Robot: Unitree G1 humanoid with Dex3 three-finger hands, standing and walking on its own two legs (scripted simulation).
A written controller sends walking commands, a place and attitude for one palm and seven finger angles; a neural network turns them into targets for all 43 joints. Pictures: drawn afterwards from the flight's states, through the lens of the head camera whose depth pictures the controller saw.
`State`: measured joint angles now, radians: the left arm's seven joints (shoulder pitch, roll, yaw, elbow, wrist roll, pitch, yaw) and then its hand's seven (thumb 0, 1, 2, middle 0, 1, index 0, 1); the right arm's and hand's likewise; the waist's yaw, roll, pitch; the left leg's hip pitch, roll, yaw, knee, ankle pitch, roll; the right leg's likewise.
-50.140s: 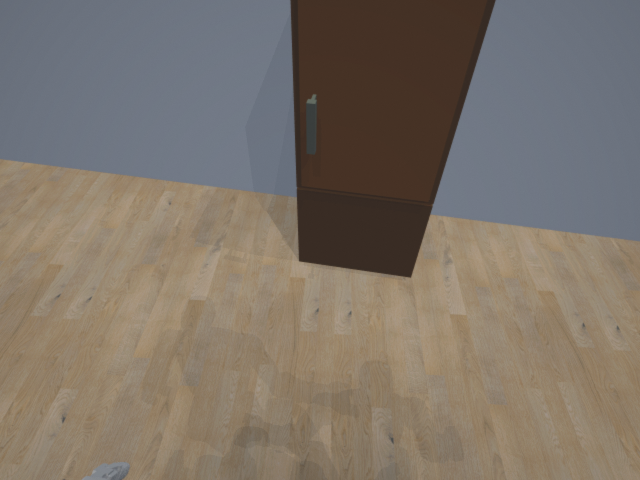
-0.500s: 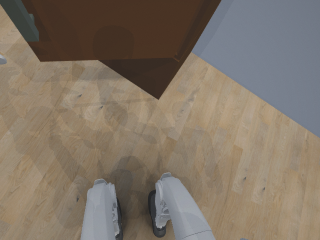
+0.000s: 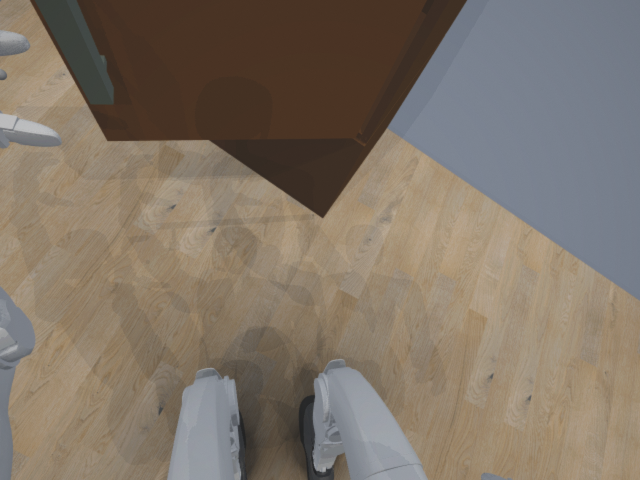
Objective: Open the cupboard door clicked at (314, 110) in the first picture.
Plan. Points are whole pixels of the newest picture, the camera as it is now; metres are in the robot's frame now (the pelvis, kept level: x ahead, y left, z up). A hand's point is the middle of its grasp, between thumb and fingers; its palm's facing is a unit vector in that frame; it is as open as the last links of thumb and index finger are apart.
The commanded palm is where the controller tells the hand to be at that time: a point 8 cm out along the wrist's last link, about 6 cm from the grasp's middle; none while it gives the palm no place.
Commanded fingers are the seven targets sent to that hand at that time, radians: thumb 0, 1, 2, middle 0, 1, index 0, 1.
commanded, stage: move the hooked fingers beside the handle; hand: left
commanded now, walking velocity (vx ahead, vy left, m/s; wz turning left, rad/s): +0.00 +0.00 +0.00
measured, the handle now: (78, 28) +0.59 +0.23 +0.06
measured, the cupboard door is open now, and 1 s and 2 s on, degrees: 41 41 41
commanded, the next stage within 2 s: slide the fingers in behind the handle in 0.10 s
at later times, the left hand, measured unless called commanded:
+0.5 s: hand (21, 76) +0.54 +0.27 +0.05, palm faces +0.07 -1.00 -0.02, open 14.0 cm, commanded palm +0.53 +0.29 +0.05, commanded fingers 0.00 -0.50 0.30 -0.30 -1.20 -0.30 -1.20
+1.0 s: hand (49, 79) +0.53 +0.25 +0.05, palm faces +0.06 -1.00 +0.00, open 14.0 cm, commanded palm +0.52 +0.26 +0.05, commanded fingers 0.00 -0.50 0.30 -0.30 -1.20 -0.30 -1.20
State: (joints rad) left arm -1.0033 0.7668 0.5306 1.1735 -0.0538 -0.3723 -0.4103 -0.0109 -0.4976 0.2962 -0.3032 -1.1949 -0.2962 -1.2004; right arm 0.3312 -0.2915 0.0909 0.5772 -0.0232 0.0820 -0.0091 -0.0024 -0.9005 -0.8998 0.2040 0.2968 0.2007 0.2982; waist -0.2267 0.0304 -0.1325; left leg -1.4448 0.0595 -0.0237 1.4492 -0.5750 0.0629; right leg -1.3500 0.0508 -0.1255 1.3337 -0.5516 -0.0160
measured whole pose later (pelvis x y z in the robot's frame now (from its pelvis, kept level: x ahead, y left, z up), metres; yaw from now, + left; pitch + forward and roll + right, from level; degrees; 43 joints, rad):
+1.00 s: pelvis +0.00 +0.00 +0.00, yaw +0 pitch +31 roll -7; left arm -0.99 0.66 0.47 1.17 -0.06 -0.38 -0.33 -0.01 -0.50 0.30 -0.30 -1.19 -0.30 -1.20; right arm 0.33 -0.28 0.08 0.60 -0.02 0.07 0.00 0.00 -0.90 -0.90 0.20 0.30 0.20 0.30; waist -0.22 0.04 -0.15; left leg -1.42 0.06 -0.02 1.44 -0.57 0.06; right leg -1.33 0.05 -0.12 1.33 -0.55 -0.02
